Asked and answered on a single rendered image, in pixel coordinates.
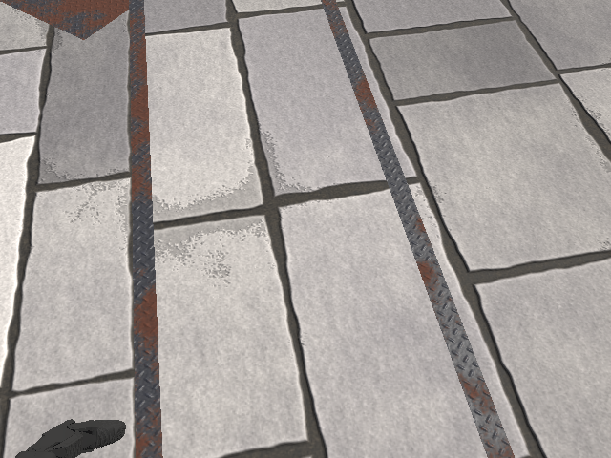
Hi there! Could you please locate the left robot hand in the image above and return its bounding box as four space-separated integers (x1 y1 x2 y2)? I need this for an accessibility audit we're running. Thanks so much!
15 419 126 458

